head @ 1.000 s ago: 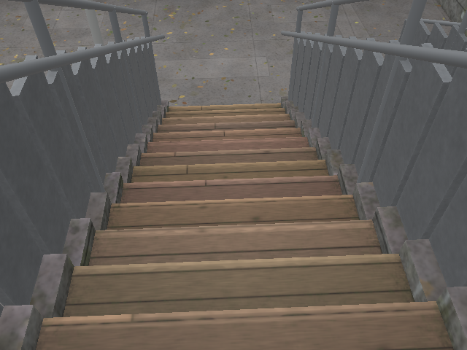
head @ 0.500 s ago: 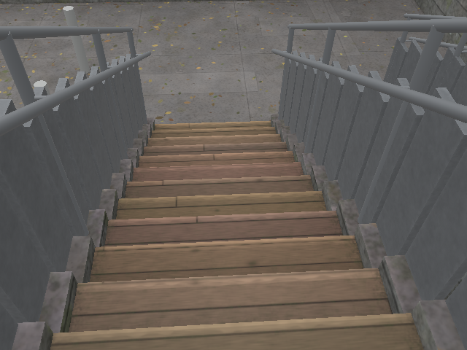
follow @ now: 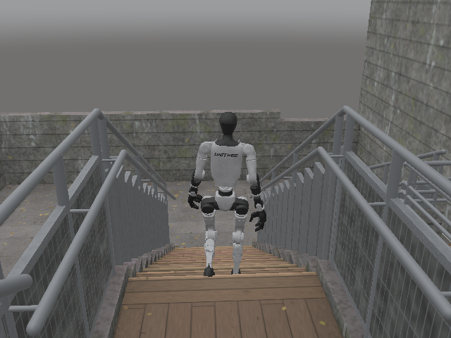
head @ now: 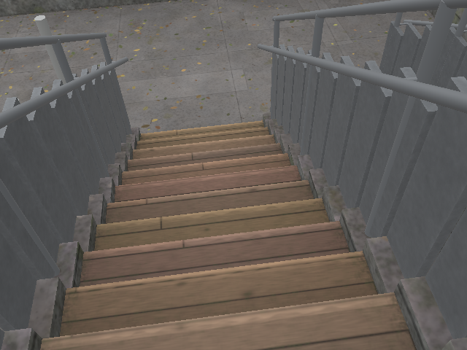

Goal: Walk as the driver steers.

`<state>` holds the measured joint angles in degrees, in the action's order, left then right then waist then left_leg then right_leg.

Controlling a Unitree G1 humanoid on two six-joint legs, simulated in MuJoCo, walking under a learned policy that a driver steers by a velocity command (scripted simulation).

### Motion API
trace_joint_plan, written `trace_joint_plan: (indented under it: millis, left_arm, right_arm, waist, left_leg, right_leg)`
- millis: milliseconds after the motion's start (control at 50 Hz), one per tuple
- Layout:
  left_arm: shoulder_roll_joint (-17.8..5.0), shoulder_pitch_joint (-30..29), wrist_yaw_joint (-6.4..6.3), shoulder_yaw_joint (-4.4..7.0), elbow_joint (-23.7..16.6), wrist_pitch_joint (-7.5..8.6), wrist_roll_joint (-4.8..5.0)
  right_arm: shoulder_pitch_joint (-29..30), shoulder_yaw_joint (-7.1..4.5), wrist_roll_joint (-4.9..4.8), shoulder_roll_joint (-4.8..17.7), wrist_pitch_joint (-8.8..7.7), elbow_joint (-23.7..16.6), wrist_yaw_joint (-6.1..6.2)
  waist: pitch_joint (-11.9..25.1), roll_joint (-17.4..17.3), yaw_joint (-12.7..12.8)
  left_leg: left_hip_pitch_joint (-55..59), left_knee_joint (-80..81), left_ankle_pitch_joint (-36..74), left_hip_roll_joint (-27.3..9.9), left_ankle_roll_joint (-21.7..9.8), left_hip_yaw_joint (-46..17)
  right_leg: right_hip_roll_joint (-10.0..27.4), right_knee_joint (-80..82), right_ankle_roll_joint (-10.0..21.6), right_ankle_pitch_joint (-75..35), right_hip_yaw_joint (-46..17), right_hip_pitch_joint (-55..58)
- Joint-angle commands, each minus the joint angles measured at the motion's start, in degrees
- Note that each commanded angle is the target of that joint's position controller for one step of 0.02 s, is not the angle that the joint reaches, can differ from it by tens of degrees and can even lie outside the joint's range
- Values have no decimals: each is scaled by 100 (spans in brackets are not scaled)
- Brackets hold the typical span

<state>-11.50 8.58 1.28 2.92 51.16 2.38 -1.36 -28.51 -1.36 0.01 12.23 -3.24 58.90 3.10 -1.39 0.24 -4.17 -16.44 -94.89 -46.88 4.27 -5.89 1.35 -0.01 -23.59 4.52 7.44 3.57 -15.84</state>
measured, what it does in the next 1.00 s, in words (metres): goes down: left foot 0.16 m lower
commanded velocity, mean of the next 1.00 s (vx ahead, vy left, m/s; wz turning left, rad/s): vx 0.50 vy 0.00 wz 0.00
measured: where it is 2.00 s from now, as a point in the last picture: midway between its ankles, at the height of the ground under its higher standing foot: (231, 268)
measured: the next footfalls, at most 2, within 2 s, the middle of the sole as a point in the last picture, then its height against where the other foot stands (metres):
left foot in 0.50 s outside the picture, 0.16 m lower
right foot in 1.04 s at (259, 339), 0.16 m lower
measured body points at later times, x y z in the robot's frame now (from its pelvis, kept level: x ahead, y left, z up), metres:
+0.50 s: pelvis +0.25 +0.03 -0.13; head +0.25 +0.05 +0.32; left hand +0.17 +0.28 -0.29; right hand +0.41 -0.20 -0.24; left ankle +0.34 +0.12 -0.88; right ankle +0.07 -0.08 -0.73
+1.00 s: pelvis +0.51 +0.03 -0.27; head +0.51 +0.02 +0.18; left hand +0.68 +0.25 -0.38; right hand +0.41 -0.21 -0.41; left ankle +0.33 +0.12 -0.90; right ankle +0.64 -0.08 -1.00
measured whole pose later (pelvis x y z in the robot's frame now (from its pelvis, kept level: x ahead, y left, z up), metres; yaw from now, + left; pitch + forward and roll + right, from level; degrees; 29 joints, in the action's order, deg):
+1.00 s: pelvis +0.51 +0.03 -0.27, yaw +0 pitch -1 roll +4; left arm -12.7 4.8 1.4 2.6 52.0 1.7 -0.9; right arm -28.6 -1.3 2.8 11.1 -3.2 59.6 2.0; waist 0.0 3.3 -6.5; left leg -8.0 -58.6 -49.4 4.3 -3.0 4.9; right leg 3.4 -24.8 3.5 -19.4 0.5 -23.9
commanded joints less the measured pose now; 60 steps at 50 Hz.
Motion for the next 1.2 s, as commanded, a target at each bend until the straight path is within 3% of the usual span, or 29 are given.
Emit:
trace_joint_plan:
  millis: [20, 40, 60, 80, 160, 200, 280, 420, 460, 500, 520, 540, 560, 580, 600, 620, 700, 740, 780, 840, 960, 1000, 1040, 1060, 1080, 1100, 1120, 1160, 1200]
  left_arm:
    - [-1357, 2783, 37, 356, 609, -126, 236]
    - [-723, 1728, -35, 160, 359, -139, 204]
    - [-889, 1646, -97, 154, 382, -60, 105]
    - [-454, 1471, -101, -13, 468, 97, 70]
    - [-930, 1786, -161, 66, 645, 293, -21]
    - [-470, 2009, -163, -35, 735, 315, 76]
    - [-598, 1788, -289, -81, 533, 330, 114]
    - [-660, 2467, -442, -11, 671, 53, -183]
    - [-591, 2702, -507, -68, 850, -70, -229]
    - [-742, 2646, -426, -24, 916, -83, -105]
    - [-339, 2965, -369, -6, 871, -12, 86]
    - [-565, 2875, -447, -28, 620, 40, 223]
    - [-531, 1819, -486, -85, 101, 84, 261]
    - [-853, 1048, -434, -2, 180, 4, 49]
    - [-726, 1185, -355, 21, 131, -82, 55]
    - [-750, 1242, -328, 85, 321, -163, -104]
    - [-204, 1327, -107, 9, 581, -342, -348]
    - [-313, 1400, -113, 50, 599, -398, -172]
    - [-496, 159, -93, 125, 236, -268, -101]
    - [-308, -404, 48, 40, 106, -41, -100]
    - [-338, -1104, 30, -9, -367, -27, 71]
    - [-448, -184, -93, 50, -59, 51, 92]
    - [-662, 1791, -64, 184, 660, 14, -62]
    - [-1025, 2420, 16, 242, 850, 7, -48]
    - [-1144, 2738, 90, 214, 782, -41, 41]
    - [-1579, 2913, 62, 353, 802, -100, 212]
    - [-1100, 2546, -38, 249, 758, -104, 177]
    - [-658, 1914, -110, 47, 674, -59, -73]
    - [-451, 1334, -193, -72, 625, 212, 60]
  right_arm:
    - [-363, -125, -79, 673, -12, -540, 110]
    - [371, -206, 212, 891, 85, -568, -19]
    - [459, -249, 251, 800, 220, -568, -85]
    - [585, -283, 306, 808, 280, -498, -112]
    - [285, -196, 447, 127, 458, -112, -367]
    - [1097, -307, 298, 379, 408, -438, -414]
    - [1965, -267, 292, 361, 190, -692, -522]
    - [2806, -166, 38, 289, 170, -1178, -496]
    - [1854, -271, 68, 400, 137, -805, -404]
    - [-72, -423, 210, 716, 119, -81, -396]
    - [-720, -439, 216, 1060, 108, 39, -468]
    - [-971, -409, 55, 1111, 152, 4, -556]
    - [-1086, -571, -77, 1647, 186, 63, -503]
    - [-345, -338, -90, 835, 230, -126, -428]
    - [-213, -282, 46, 841, 188, -129, -385]
    - [120, -94, 131, 287, 60, -26, -382]
    - [310, -148, 91, 803, -189, -64, -251]
    - [50, -153, 76, 717, -159, -98, -294]
    - [-333, -68, -21, 350, -233, 78, -225]
    - [212, -61, 16, 503, -236, -161, -142]
    - [-541, -83, 318, 410, 36, 80, -86]
    - [-667, -97, 366, 499, 116, 240, -19]
    - [-681, -87, 271, 592, 159, 313, -16]
    - [-951, -138, 121, 319, 106, 290, -89]
    - [-1246, -141, -133, 447, 56, 53, -2]
    - [-469, -93, -205, 555, 23, -410, 24]
    - [434, -135, 118, 654, 65, -474, 23]
    - [528, -265, 257, 687, 202, -326, -123]
    - [762, -227, 261, 343, 335, -303, -254]
  waist:
    - [1511, 983, 981]
    - [430, -1, 645]
    - [-13, 781, 523]
    - [-717, 64, 200]
    - [-350, 570, -72]
    - [-474, 378, 94]
    - [-297, -25, 344]
    - [-986, 411, 1222]
    - [-682, 0, 949]
    - [242, -569, 91]
    - [1154, -1544, 121]
    - [1667, -1032, -41]
    - [1601, -1697, -423]
    - [481, -208, -212]
    - [245, -1011, -27]
    - [-367, -238, 430]
    - [-369, -765, 853]
    - [-97, -623, 877]
    - [-489, -427, 490]
    - [-332, -69, 403]
    - [-1063, -480, -463]
    - [-749, -228, -176]
    - [138, 291, 681]
    - [829, 1338, 720]
    - [1795, 1284, 726]
    - [2180, 1537, 1162]
    - [1009, 584, 1174]
    - [-39, 254, 553]
    - [-766, 82, 4]
  left_leg:
    - [-4703, -2614, 361, -189, 122, -349]
    - [-4202, -1093, 1510, -613, 102, -570]
    - [-3776, -698, 1655, -655, 204, -626]
    - [-3417, 816, 2882, -893, 290, -1124]
    - [-1953, 2348, 4742, -857, 478, -335]
    - [-2897, 3189, 5774, -1042, 354, -754]
    - [-1504, 5030, 7970, -726, 378, -306]
    - [-1374, 7270, 6371, -929, 285, -318]
    - [-260, 7744, 5969, -870, 120, -73]
    - [2136, 7843, 6271, -843, -11, 99]
    - [4263, 5427, 8911, -1948, -459, -844]
    - [4790, 5046, 8870, -2492, -577, -1508]
    - [4582, 6565, 5272, -3361, -1475, -2910]
    - [3126, 7341, 3255, -2584, -988, -2286]
    - [2155, 7341, 3073, -2816, -1188, -2573]
    - [1010, 6951, 3622, -2242, -826, -2086]
    - [-1080, 7280, 5515, -1732, -852, -1236]
    - [-521, 6980, 5552, -1834, -875, -1388]
    - [511, 6755, 3722, -1645, -782, -1667]
    - [-1008, 6386, 2242, -1126, -517, -1012]
    - [579, 5085, 3582, -1291, -660, -1281]
    - [603, 3782, 4547, -1217, -662, -1003]
    - [-190, 1179, 4553, -753, -621, -583]
    - [-1982, -1273, 63, 36, -305, -199]
    - [-3497, -2617, -790, -70, -184, -403]
    - [-4836, -2952, -184, -89, -78, -335]
    - [-5363, -1720, 866, -476, -17, -540]
    - [-4075, -192, 1725, -802, 159, -723]
    - [-2684, 2546, 3757, -897, 459, -627]
  right_leg:
    - [2853, -573, 1865, -2448, -2663, 4267]
    - [2205, 379, 1465, 504, -2285, 2348]
    - [2567, 458, 1709, 742, -2826, 1153]
    - [2006, 305, 1286, 105, -2296, 40]
    - [1314, 139, 1139, -888, -1564, -1142]
    - [1171, -180, 1020, 223, -1688, -464]
    - [806, -722, 710, 2046, -1293, -1246]
    - [965, -2185, 761, 732, -1470, 112]
    - [926, -3576, 805, -170, -1276, 243]
    - [224, -6511, 697, 313, -703, -671]
    - [-496, -9224, 337, 4682, -482, -2806]
    - [-327, -10111, 332, 4551, -620, -4096]
    - [-389, -10247, 265, 3679, -558, -5446]
    - [57, -8925, 238, 2603, -640, -5323]
    - [42, -8565, 125, 2308, -768, -4914]
    - [284, -7137, 15, 1232, -1220, -4534]
    - [272, -4371, -366, -394, -515, -2125]
    - [361, -4585, -248, -931, -572, -2435]
    - [517, -3236, -172, -2095, -1007, -3695]
    - [197, -1757, -184, -4094, -336, -1430]
    - [444, 14, -111, -2550, -431, -1865]
    - [430, 696, -13, -2289, -210, -565]
    - [305, 954, 121, -2348, 67, 1800]
    - [1191, -734, 437, -4529, -729, 3639]
    - [2074, -2237, 781, -5443, -1609, 5065]
    - [2888, -1022, 1654, -2494, -2957, 5217]
    - [2652, -95, 1706, 297, -2935, 3888]
    - [2292, -21, 1434, 254, -2707, 1265]
    - [1302, 270, 778, -413, -1479, -936]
